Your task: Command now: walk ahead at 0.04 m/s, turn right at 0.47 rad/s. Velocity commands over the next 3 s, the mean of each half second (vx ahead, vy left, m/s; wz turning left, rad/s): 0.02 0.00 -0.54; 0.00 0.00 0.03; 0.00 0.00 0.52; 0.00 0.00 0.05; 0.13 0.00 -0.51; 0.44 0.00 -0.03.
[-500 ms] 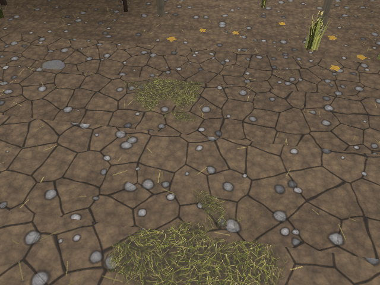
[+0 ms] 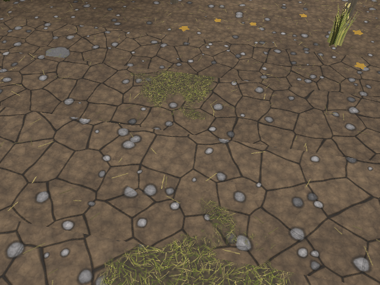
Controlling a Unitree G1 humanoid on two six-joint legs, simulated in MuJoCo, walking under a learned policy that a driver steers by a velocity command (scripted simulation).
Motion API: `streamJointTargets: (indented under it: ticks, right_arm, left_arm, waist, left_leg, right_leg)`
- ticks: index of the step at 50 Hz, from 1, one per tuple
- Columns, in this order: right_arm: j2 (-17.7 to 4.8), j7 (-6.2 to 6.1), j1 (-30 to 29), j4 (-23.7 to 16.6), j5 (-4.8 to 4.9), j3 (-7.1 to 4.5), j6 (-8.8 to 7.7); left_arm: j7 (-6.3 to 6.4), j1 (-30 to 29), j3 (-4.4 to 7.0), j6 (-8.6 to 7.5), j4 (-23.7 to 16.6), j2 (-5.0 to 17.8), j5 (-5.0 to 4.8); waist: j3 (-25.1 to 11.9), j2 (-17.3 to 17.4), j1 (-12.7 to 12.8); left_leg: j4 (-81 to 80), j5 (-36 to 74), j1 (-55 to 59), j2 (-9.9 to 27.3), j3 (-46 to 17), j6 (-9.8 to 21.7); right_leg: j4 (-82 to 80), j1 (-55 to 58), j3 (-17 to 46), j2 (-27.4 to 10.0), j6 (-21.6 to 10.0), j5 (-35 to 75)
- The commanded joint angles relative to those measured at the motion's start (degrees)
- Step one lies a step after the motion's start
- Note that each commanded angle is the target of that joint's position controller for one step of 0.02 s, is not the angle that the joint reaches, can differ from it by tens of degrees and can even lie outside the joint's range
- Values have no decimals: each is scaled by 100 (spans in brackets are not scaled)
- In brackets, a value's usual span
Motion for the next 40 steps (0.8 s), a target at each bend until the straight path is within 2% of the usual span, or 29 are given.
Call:
streamJointTargets:
  ticks: [1,2,3,4,5,6,7,8,9,10,14,17,19,22,24,26,27,28,29,30,31,32,33,34,35,37,38,39,40]
  right_arm:
    - [-1302,-171,897,-498,21,-522,-279]
    - [-1157,-239,1333,-439,-348,-593,-350]
    - [-1040,-232,1097,-418,-296,-595,-371]
    - [-825,-150,514,-580,-104,-568,-370]
    - [-644,-79,90,-704,63,-513,-381]
    - [-693,-44,-100,-777,125,-573,-386]
    - [-734,-39,-208,-864,44,-616,-376]
    - [-748,-48,-263,-901,-41,-651,-375]
    - [-777,-70,-280,-911,-71,-692,-369]
    - [-814,-92,-212,-894,-75,-731,-357]
    - [-900,-184,622,-627,-114,-903,-383]
    - [-937,-210,616,-574,-183,-984,-395]
    - [-976,-229,388,-598,-274,-1020,-389]
    - [-971,-278,253,-587,-320,-1041,-417]
    - [-985,-313,297,-459,-313,-1053,-409]
    - [-959,-298,281,-279,-279,-1011,-351]
    - [-844,-241,313,-174,-280,-931,-305]
    - [-465,-193,515,-151,-317,-811,-257]
    - [62,-180,496,-657,-345,-596,-302]
    - [-63,-87,380,-424,-317,-576,-371]
    - [-262,-42,182,-270,-238,-595,-390]
    - [-642,-14,546,77,-230,-738,-382]
    - [-635,53,874,344,-233,-748,-343]
    - [-474,195,1068,509,-187,-697,-311]
    - [-438,348,1289,653,-111,-700,-266]
    - [-310,565,1406,831,-19,-669,-225]
    - [-300,592,1353,847,-13,-646,-238]
    - [-329,562,1259,808,-18,-631,-262]
    - [-417,461,1060,687,-27,-630,-291]
  left_arm:
    - [73,135,-99,-48,-654,-129,128]
    - [111,-495,78,-43,-710,409,153]
    - [186,-475,129,28,-482,535,131]
    - [259,-109,225,87,-207,695,187]
    - [272,142,263,107,-55,720,279]
    - [219,259,214,109,10,544,374]
    - [141,374,174,113,95,382,396]
    - [71,380,147,125,166,293,308]
    - [7,300,114,132,197,238,231]
    - [-46,158,94,139,186,213,204]
    - [-104,-385,8,283,73,210,210]
    - [-142,-565,-52,372,11,224,267]
    - [-216,-649,-45,401,-28,293,245]
    - [-308,-710,55,373,-96,411,145]
    - [-312,-815,117,300,-123,391,99]
    - [-313,-749,247,191,-147,444,-13]
    - [-319,-567,322,115,-146,513,-89]
    - [-267,-172,431,76,-142,750,-52]
    - [-95,629,581,3,-222,1517,-117]
    - [-27,863,592,-164,-135,1377,118]
    - [-15,614,585,-296,11,1226,137]
    - [-91,84,439,-298,-67,825,-95]
    - [-167,-431,321,-267,-165,535,-338]
    - [-229,-802,301,-216,-282,551,-357]
    - [-311,-1148,290,-183,-407,573,-290]
    - [-391,-1594,274,-130,-535,618,-100]
    - [-396,-1504,272,-116,-473,652,-66]
    - [-391,-1254,287,-109,-348,718,-64]
    - [-353,-961,338,-118,-245,838,-74]
  waist:
    - [-1257,1322,-593]
    - [-609,669,-1071]
    - [-443,115,-885]
    - [-309,359,-526]
    - [-203,629,-314]
    - [-145,630,-205]
    - [-171,587,-166]
    - [-111,507,-194]
    - [-37,444,-267]
    - [21,437,-361]
    - [188,533,-839]
    - [251,552,-882]
    - [228,604,-808]
    - [165,647,-720]
    - [207,599,-699]
    - [212,495,-556]
    - [63,362,-410]
    - [-410,-205,-309]
    - [-1465,-1363,-141]
    - [-880,-312,2]
    - [-116,-564,-5]
    - [-40,-600,-304]
    - [41,-738,-572]
    - [153,-773,-774]
    - [126,-670,-938]
    - [122,-412,-995]
    - [174,-315,-898]
    - [237,-315,-750]
    - [299,-363,-548]
  left_leg:
    - [-1124,2834,3500,2271,-2408,2676]
    - [-1584,2798,3592,2936,-3164,2813]
    - [-1703,2627,3138,2677,-2497,2341]
    - [-1764,2501,2521,2297,-1754,1905]
    - [-1804,2560,2032,1998,-1239,1710]
    - [-1830,2587,1581,1787,-770,1589]
    - [-1884,2459,1198,1633,-390,1519]
    - [-1950,2175,986,1504,-70,1435]
    - [-2010,1802,910,1403,161,1359]
    - [-2043,1467,977,1393,261,1322]
    - [-2189,443,2095,2025,-121,1539]
    - [-2304,327,2190,2238,-69,1599]
    - [-2381,304,2052,2313,69,1532]
    - [-2318,121,2091,2371,355,1262]
    - [-2100,-199,2152,2333,565,991]
    - [-1646,-600,1712,2206,788,662]
    - [-1258,-657,1209,1958,954,418]
    - [-256,-1054,543,1418,1461,-74]
    - [1524,-2945,-777,560,1501,-591]
    - [1859,-3117,-1672,375,198,-552]
    - [2173,-2563,-2183,487,-18,-554]
    - [2256,-2178,-1941,653,29,-605]
    - [2183,-1855,-1413,755,32,-677]
    - [2448,-1338,-648,752,106,-710]
    - [2590,-759,-96,740,56,-711]
    - [2312,-18,290,779,7,-698]
    - [2066,107,291,833,-34,-704]
    - [1865,92,150,879,-98,-708]
    - [1789,-35,-187,883,-129,-712]
  right_leg:
    - [607,-1953,579,-189,-150,-1232]
    - [1690,-2985,159,37,367,-2315]
    - [2377,-2914,238,-267,546,-1858]
    - [2764,-2528,126,-382,721,-1428]
    - [3005,-2174,31,-357,782,-964]
    - [3520,-1875,-232,-333,795,-599]
    - [3881,-1626,-426,-306,791,-341]
    - [3900,-1512,-532,-325,804,-66]
    - [3628,-1451,-631,-390,832,201]
    - [3258,-1447,-691,-485,860,374]
    - [1744,-1996,-678,-913,787,388]
    - [1011,-1700,-845,-954,468,70]
    - [769,-1326,-883,-929,284,112]
    - [555,-871,-822,-909,115,86]
    - [140,-591,-913,-795,-39,243]
    - [-746,326,-1084,-520,-322,1161]
    - [-1074,1250,-1087,-415,-491,1830]
    - [-1008,2458,-425,-936,-864,3222]
    - [-988,3982,1815,-2723,-2255,5074]
    - [-1061,3738,2074,-2856,-2252,3889]
    - [-1148,3066,1441,-2523,-1812,3250]
    - [-1190,2553,882,-2259,-1479,3093]
    - [-1248,1895,486,-2041,-1184,3185]
    - [-1338,919,124,-1893,-990,3442]
    - [-1373,291,-179,-1741,-799,3352]
    - [-1243,-141,-518,-1594,-629,2700]
    - [-1154,-99,-459,-1664,-619,2265]
    - [-1086,111,-293,-1828,-688,1785]
    - [-1081,472,-37,-2051,-890,1394]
